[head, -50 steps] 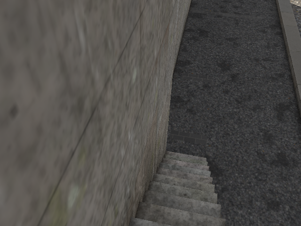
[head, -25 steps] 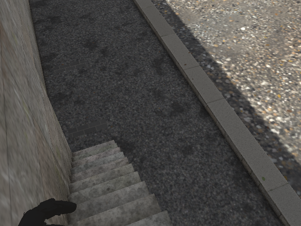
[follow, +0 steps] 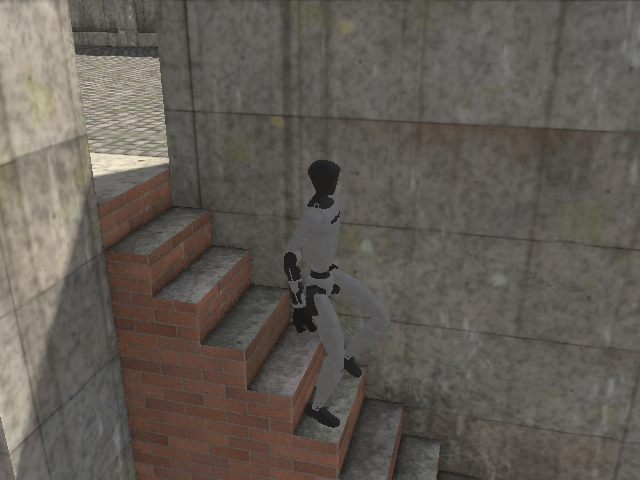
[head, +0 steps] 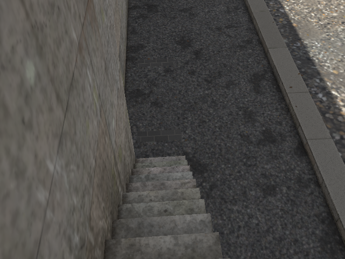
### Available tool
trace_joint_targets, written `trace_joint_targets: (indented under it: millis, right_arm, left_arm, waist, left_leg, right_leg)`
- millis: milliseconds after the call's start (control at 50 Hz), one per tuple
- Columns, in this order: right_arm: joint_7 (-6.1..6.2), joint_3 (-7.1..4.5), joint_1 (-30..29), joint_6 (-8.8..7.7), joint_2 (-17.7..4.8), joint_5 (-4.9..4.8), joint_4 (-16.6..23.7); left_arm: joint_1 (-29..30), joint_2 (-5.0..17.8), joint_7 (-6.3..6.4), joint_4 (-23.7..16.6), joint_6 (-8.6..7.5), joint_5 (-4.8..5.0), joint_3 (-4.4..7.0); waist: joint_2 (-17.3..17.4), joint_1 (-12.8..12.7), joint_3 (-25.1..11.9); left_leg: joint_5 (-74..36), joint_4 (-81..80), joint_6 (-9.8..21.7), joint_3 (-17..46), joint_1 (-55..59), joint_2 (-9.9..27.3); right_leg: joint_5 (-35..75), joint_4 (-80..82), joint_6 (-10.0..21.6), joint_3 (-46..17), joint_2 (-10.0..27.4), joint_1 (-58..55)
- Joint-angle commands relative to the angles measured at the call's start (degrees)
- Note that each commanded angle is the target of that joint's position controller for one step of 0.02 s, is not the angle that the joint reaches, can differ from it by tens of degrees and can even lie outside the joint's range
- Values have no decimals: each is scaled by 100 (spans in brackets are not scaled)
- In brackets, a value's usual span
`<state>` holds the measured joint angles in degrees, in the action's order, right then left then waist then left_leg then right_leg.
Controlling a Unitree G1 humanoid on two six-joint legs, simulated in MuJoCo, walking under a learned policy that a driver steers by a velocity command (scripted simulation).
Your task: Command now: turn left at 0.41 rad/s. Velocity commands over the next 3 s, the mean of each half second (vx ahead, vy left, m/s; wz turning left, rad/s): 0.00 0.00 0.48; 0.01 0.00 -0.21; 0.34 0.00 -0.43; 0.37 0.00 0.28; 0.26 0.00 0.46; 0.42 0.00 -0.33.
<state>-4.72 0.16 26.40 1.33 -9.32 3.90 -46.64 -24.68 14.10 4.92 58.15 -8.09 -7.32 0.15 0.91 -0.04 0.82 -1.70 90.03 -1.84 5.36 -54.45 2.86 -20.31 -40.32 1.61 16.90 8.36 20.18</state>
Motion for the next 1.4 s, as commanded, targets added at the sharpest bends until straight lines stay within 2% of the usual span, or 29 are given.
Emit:
trace_joint_targets:
  millis: [20,80,120,140,160,180,200,220,240,260,280,340,500,560,640,740,780,800,860,900,980,1100,1120,1160,1180,1260,1300,1360,1400]
  right_arm:
    - [-23,-66,179,-168,-77,107,567]
    - [-33,-237,204,-379,-181,122,669]
    - [95,-349,-676,-323,-202,83,1136]
    - [161,-453,-308,-370,-318,26,975]
    - [223,-618,593,-561,-544,87,712]
    - [373,-794,1799,-801,-1529,141,292]
    - [233,-905,2634,-902,-2095,176,308]
    - [-135,-610,3273,-957,-1532,285,396]
    - [-416,-495,2315,-884,-1054,5,650]
    - [-490,-421,630,-849,-951,-138,907]
    - [-606,-280,-797,-784,-754,-438,1177]
    - [-186,-192,-1547,-759,-684,-352,1099]
    - [39,222,367,-1108,-39,-129,-142]
    - [40,186,-299,-1016,-245,-386,-13]
    - [97,43,-1459,-660,-793,-208,230]
    - [-17,134,-1675,-483,-1137,-346,497]
    - [-248,346,-1604,-551,-834,-18,603]
    - [-119,174,-1043,-549,-662,87,965]
    - [307,196,-2085,-260,-383,-85,1672]
    - [428,264,-2422,-252,-103,0,1791]
    - [206,279,-1365,-149,-200,-114,2015]
    - [-176,300,-2148,-420,-381,129,2659]
    - [-208,237,-2093,-491,-395,79,2647]
    - [79,-145,-654,-599,-1277,364,2306]
    - [168,21,340,-629,-720,378,2001]
    - [-79,-90,-1512,-578,-685,366,1784]
    - [-246,-21,-2425,-649,-558,365,1733]
    - [114,-157,-1068,-925,-1059,-42,1248]
    - [4,-267,-223,-750,-1298,11,643]
  left_arm:
    - [-157,751,198,-359,-183,-4,115]
    - [635,1364,222,-891,-128,102,289]
    - [781,1485,304,-926,-40,693,480]
    - [590,1488,339,-907,54,621,508]
    - [722,1327,293,-987,69,346,488]
    - [1292,414,171,-1591,58,494,245]
    - [1471,87,167,-2024,-72,639,78]
    - [2120,265,18,-2273,-333,879,123]
    - [2333,448,-7,-2184,-371,999,159]
    - [1800,558,20,-2138,-253,595,61]
    - [961,648,-9,-1633,-48,639,110]
    - [227,1016,-344,-1509,513,243,260]
    - [1584,403,-677,-2351,761,382,-9]
    - [1116,508,-892,-1992,802,260,18]
    - [866,429,-1048,-1670,891,357,-24]
    - [317,471,-773,-1578,472,693,-31]
    - [-1070,1077,-524,-1363,139,456,222]
    - [315,1964,-317,-1775,157,432,528]
    - [-1143,1381,-243,-1793,182,568,566]
    - [-2577,1128,-341,-1548,253,753,389]
    - [155,1451,-113,-2054,185,619,264]
    - [963,1867,-151,-2419,73,808,304]
    - [1107,1722,-219,-2420,134,791,234]
    - [2284,423,-588,-2984,218,192,-159]
    - [2689,91,-640,-2866,188,137,-408]
    - [931,683,-331,-2083,-10,52,-326]
    - [-80,1011,-405,-1493,200,1,24]
    - [1835,1344,-514,-1841,332,229,152]
    - [2092,646,-733,-1744,410,261,-75]
  waist:
    - [-446,-59,439]
    - [-708,74,60]
    - [-868,-189,129]
    - [-627,-171,51]
    - [-205,262,-638]
    - [1765,669,-1663]
    - [1442,865,-2272]
    - [1175,1627,-1412]
    - [621,1338,38]
    - [679,384,64]
    - [389,-422,-196]
    - [-182,-581,-175]
    - [281,374,-173]
    - [-54,69,-10]
    - [135,-106,570]
    - [541,59,-122]
    - [-343,-527,-1450]
    - [-1437,346,-1725]
    - [-948,-779,-1271]
    - [-1296,-1064,-765]
    - [-788,190,-597]
    - [-828,-95,-810]
    - [-708,83,-940]
    - [1781,813,-211]
    - [631,1451,-74]
    - [-491,-158,-1641]
    - [-382,-1123,-967]
    - [347,381,49]
    - [664,887,-59]
  left_leg:
    - [-360,-847,-1,-479,-268,253]
    - [656,-1494,13,-1274,1720,-179]
    - [2422,-4004,-8,-1295,1287,-285]
    - [2011,-4890,108,-1476,1980,-511]
    - [1099,-4656,222,-924,3611,-636]
    - [-1148,-5560,1092,1103,5608,354]
    - [-3816,-5063,1623,2311,8166,861]
    - [-2326,-6001,2288,4574,7412,1767]
    - [-1160,-6098,2335,3932,6464,1750]
    - [670,-5957,2278,2991,4905,1609]
    - [972,-5874,1970,2131,2779,1208]
    - [2067,-5459,1467,1132,745,206]
    - [1291,-3712,1438,2324,3938,496]
    - [1896,-3590,1506,2019,2663,268]
    - [5496,-4113,1239,1324,-307,-126]
    - [3617,-2577,1528,1867,1883,406]
    - [2702,-126,776,835,1838,-154]
    - [4648,925,184,-571,760,-957]
    - [4963,3867,-213,-977,-1294,-747]
    - [5064,5321,-182,-675,-2494,-719]
    - [3574,4475,-380,-1464,300,-420]
    - [6117,50,221,-1278,2168,-804]
    - [6030,-1280,486,-1032,2552,-920]
    - [2852,-4572,3429,5555,4858,1801]
    - [2394,-4857,3557,6446,5782,2414]
    - [3570,-3394,1839,854,2504,630]
    - [4865,-2844,917,-1178,-921,-42]
    - [4795,-2289,541,-1014,2031,377]
    - [4209,-2549,1105,-17,3601,736]
  right_leg:
    - [-343,1355,699,-1436,1782,69]
    - [-1484,1390,308,-1280,1628,1106]
    - [-2009,1347,152,-1620,2003,121]
    - [-2122,909,175,-1597,2023,163]
    - [-1489,-783,-6,-1357,1680,832]
    - [-1330,-3686,-342,-570,420,2651]
    - [-1997,-4662,-535,-1899,-820,4711]
    - [-2015,-3942,-556,-2970,-1550,5655]
    - [-1526,-3402,-666,-3343,-993,6082]
    - [-497,-3011,-691,-3139,-222,5314]
    - [-133,-4199,-844,-2572,-144,3505]
    - [2175,-5641,-965,-2395,-727,2831]
    - [1676,-3977,-1111,-3108,-458,5068]
    - [2874,-2964,-1086,-2640,-296,4152]
    - [3617,-660,-862,-1957,-129,492]
    - [3314,2893,-801,-1301,-358,-294]
    - [5528,2364,-145,-1804,-8,-2309]
    - [6246,1568,943,-2642,482,-2585]
    - [2723,1571,1321,-4108,869,-2827]
    - [4345,1036,1753,-4525,677,-2852]
    - [-165,2360,1234,-4815,10,1177]
    - [84,2875,1585,-4858,178,1101]
    - [306,2669,1726,-4889,162,910]
    - [-1282,-324,12,-3664,-1553,5191]
    - [-1054,-782,-383,-4371,-1178,6700]
    - [1734,-1785,-518,-1956,-1083,2257]
    - [3303,-2913,-265,-1591,-1244,-1046]
    - [1363,325,-234,-1522,-845,652]
    - [1695,1773,-234,-1576,-705,1019]
